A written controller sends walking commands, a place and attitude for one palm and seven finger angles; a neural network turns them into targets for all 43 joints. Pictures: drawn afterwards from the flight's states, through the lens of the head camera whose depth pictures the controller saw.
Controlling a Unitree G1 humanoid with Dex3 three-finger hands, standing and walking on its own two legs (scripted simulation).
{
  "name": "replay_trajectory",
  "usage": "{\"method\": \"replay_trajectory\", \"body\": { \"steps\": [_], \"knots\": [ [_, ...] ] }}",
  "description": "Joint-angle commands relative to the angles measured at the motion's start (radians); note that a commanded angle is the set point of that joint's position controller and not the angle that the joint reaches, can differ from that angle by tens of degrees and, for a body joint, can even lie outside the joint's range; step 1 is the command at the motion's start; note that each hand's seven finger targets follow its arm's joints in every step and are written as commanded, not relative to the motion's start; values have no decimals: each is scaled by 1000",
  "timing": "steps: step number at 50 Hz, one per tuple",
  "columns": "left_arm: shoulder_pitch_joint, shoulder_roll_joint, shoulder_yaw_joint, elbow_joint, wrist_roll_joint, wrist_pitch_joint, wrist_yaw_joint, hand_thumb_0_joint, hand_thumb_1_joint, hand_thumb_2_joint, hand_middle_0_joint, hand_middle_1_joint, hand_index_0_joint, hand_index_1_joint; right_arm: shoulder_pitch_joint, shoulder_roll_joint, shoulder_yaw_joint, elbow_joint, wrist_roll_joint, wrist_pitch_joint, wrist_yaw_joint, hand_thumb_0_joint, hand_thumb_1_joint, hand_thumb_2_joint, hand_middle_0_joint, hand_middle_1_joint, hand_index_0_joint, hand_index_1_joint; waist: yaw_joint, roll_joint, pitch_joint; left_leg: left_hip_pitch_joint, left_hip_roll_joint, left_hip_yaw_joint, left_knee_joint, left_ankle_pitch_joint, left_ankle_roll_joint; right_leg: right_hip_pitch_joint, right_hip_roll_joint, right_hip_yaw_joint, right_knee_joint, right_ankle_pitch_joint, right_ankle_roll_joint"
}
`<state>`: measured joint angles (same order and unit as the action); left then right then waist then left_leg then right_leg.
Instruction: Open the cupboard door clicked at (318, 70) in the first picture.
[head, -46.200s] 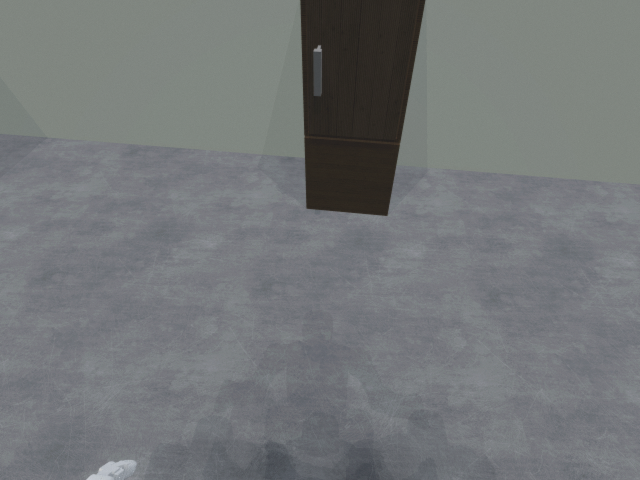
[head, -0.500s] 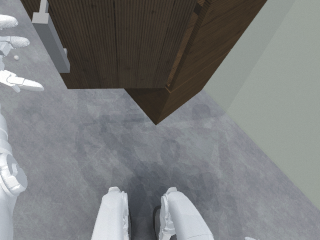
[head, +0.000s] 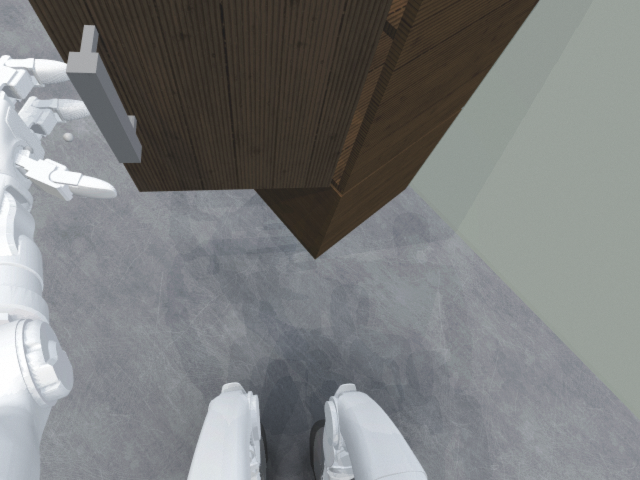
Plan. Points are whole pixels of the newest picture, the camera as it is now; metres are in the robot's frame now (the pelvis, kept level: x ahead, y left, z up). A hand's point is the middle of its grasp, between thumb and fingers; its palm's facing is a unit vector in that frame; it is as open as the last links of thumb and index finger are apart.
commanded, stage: slide the fingers in behind the handle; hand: left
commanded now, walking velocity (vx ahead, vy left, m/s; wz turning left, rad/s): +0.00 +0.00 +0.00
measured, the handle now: (112, 100) +0.54 +0.22 +0.04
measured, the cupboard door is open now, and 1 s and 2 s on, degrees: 55 55 55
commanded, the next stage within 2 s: close the thumb around the handle in 1.24 s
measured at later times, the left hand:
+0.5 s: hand (113, 135) +0.50 +0.22 +0.04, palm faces +0.06 -1.00 -0.01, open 14.0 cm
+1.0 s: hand (125, 137) +0.50 +0.21 +0.04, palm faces +0.08 -1.00 -0.01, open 13.9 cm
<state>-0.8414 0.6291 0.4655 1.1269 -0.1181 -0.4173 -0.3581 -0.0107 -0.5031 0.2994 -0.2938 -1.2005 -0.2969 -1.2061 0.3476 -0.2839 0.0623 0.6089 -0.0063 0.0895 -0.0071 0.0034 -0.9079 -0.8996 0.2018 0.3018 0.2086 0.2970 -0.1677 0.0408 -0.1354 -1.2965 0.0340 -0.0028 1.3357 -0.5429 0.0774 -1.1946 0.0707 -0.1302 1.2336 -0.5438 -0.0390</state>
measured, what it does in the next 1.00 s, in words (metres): stands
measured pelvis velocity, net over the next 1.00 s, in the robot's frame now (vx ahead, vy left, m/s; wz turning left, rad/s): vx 0.00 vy -0.02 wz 0.01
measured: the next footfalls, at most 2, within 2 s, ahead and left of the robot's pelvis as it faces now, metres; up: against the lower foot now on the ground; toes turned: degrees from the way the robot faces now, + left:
none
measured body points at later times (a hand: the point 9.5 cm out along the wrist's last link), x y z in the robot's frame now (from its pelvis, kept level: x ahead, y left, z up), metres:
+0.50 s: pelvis +0.00 -0.01 +0.00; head +0.16 +0.02 +0.42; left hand +0.49 +0.27 +0.04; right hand +0.03 -0.28 -0.11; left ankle +0.03 +0.07 -0.61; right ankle +0.02 -0.11 -0.61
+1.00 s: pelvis +0.00 -0.02 +0.00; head +0.16 +0.02 +0.42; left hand +0.49 +0.26 +0.04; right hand +0.02 -0.29 -0.11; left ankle +0.03 +0.07 -0.61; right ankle +0.02 -0.11 -0.61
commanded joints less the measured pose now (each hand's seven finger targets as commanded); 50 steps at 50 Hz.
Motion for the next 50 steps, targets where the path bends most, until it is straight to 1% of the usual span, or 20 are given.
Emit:
{"method": "replay_trajectory", "body": {
  "steps": [1,4,7,11,13,14,16,17,18,21,22,23,31,34,36,37,39,42,49,50],
  "knots": [
    [-407,227,3,-224,-29,-92,10,0,-500,300,-300,-1200,-300,-1200,171,-202,-78,-21,2,-15,-11,0,-900,-900,200,300,200,300,-18,189,-525,609,24,-157,-148,463,-58,55,2,78,-126,263,5],
    [-411,197,-16,-193,-32,-94,12,0,-500,300,-300,-1200,-300,-1200,166,-199,-79,-16,3,-18,-13,0,-900,-900,200,300,200,300,-25,170,-505,576,18,-149,-148,423,-52,63,1,80,-130,249,5],
    [-396,233,16,-174,-29,-92,24,0,-500,300,-300,-1200,-300,-1200,166,-201,-77,-19,1,-19,-14,0,-900,-900,200,300,200,300,-13,164,-513,546,13,-134,-138,425,-47,90,-1,89,-125,266,6],
    [-400,204,-9,-218,-12,-105,43,0,-500,300,-300,-1200,-300,-1200,162,-192,-79,-24,-1,-18,-8,0,-900,-900,200,300,200,300,-1,214,-554,603,15,-135,-137,477,-55,80,-2,87,-115,290,4],
    [-393,176,-32,-217,-10,-105,48,0,-500,300,-300,-1200,-300,-1200,157,-189,-80,-25,0,-16,-4,0,-900,-900,200,300,200,300,-9,203,-545,600,16,-136,-140,464,-55,83,-1,87,-122,285,5],
    [-386,166,-35,-205,-14,-99,48,0,-500,300,-300,-1200,-300,-1200,159,-189,-81,-25,2,-16,-4,0,-900,-900,200,300,200,300,-15,170,-535,572,12,-129,-137,444,-48,101,0,93,-129,287,8],
    [-402,168,-30,-202,-24,-100,47,0,-500,300,-300,-1200,-300,-1200,160,-190,-82,-22,3,-17,-7,0,-900,-900,200,300,200,300,-22,147,-540,546,9,-122,-131,431,-42,126,0,98,-129,300,10],
    [-400,198,-4,-201,-26,-99,50,0,-500,300,-300,-1200,-300,-1200,158,-193,-81,-23,4,-16,-10,0,-900,-900,200,300,200,300,-14,141,-542,526,9,-119,-131,412,-42,136,-1,101,-129,290,10],
    [-424,174,-28,-200,-26,-98,52,0,-500,300,-300,-1200,-300,-1200,155,-188,-79,-23,5,-20,-11,0,-900,-900,200,300,200,300,-25,142,-538,511,6,-116,-129,402,-38,140,-1,104,-129,288,11],
    [-412,184,-7,-235,-24,-116,68,0,-500,300,-300,-1200,-300,-1200,157,-187,-83,-20,0,-24,-8,0,-900,-900,200,300,200,300,-3,188,-579,569,8,-122,-133,447,-47,127,-2,100,-120,305,6],
    [-387,188,-1,-211,-18,-116,76,0,-500,300,-300,-1200,-300,-1200,156,-185,-81,-21,0,-22,-6,0,-900,-900,200,300,200,300,3,172,-565,553,7,-118,-133,442,-47,134,-2,101,-122,302,7],
    [-406,162,-26,-215,-17,-116,81,0,-500,300,-300,-1200,-300,-1200,153,-180,-80,-21,0,-24,-3,0,-900,-900,200,300,200,300,-12,163,-542,537,7,-115,-133,429,-44,136,-1,103,-127,301,10],
    [-376,160,-21,-191,-6,-117,101,0,-500,300,-300,-1200,-300,-1200,157,-175,-80,-31,0,-22,2,0,-900,-900,200,300,200,300,-4,125,-534,456,-1,-90,-132,387,-36,206,-3,121,-132,319,12],
    [-403,128,-45,-207,-13,-125,100,0,-500,300,-300,-1200,-300,-1200,154,-172,-83,-27,1,-25,3,0,-900,-900,200,300,200,300,-18,126,-526,460,-1,-91,-132,361,-35,194,-3,123,-141,298,14],
    [-400,145,-28,-189,-18,-130,102,0,-500,300,-300,-1200,-300,-1200,155,-176,-83,-22,1,-28,1,0,-900,-900,200,300,200,300,-16,119,-522,443,-1,-88,-126,350,-34,190,-3,127,-139,290,14],
    [-413,128,-45,-169,-18,-125,103,0,-500,300,-300,-1200,-300,-1200,155,-175,-81,-20,2,-29,0,0,-900,-900,200,300,200,300,-29,103,-500,419,-3,-88,-125,329,-31,185,-3,127,-142,275,16],
    [-423,129,-46,-160,-13,-120,107,0,-500,300,-300,-1200,-300,-1200,157,-174,-81,-19,1,-32,-1,0,-900,-900,200,300,200,300,-32,98,-493,398,-4,-86,-125,310,-29,190,-4,130,-143,260,17],
    [-424,161,-20,-184,-5,-130,118,0,-500,300,-300,-1200,-300,-1200,158,-176,-82,-22,-3,-34,0,0,-900,-900,200,300,200,300,-9,149,-541,445,-2,-91,-125,348,-35,181,-4,125,-129,278,10],
    [-388,176,-2,-221,-3,-138,121,0,-500,300,-300,-1200,-300,-1200,158,-175,-84,-27,-3,-28,6,0,-900,-900,200,300,200,300,4,156,-581,477,-1,-89,-126,407,-39,217,-3,123,-123,337,11],
    [-382,151,-19,-214,-7,-137,117,0,-500,300,-300,-1200,-300,-1200,160,-175,-83,-28,-3,-28,7,0,-900,-900,200,300,200,300,0,167,-578,498,0,-97,-130,418,-41,188,-1,117,-118,331,8]
  ]
}}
